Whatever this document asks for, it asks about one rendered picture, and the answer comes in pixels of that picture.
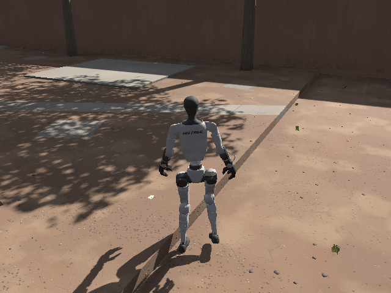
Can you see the right robot upper arm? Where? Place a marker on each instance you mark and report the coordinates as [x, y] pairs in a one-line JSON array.
[[211, 127]]

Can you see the right robot thigh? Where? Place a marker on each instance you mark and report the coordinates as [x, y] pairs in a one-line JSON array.
[[210, 182]]

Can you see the right robot hand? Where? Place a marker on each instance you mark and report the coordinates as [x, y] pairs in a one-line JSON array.
[[230, 170]]

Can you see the robot head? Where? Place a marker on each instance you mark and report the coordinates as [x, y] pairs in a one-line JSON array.
[[191, 105]]

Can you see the left robot upper arm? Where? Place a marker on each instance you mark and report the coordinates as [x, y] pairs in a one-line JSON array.
[[174, 129]]

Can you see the left robot hand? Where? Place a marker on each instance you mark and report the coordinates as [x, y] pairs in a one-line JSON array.
[[161, 170]]

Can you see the right robot forearm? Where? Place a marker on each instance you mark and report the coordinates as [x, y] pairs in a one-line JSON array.
[[226, 158]]

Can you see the left robot forearm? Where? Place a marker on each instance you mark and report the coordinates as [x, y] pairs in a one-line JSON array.
[[164, 160]]

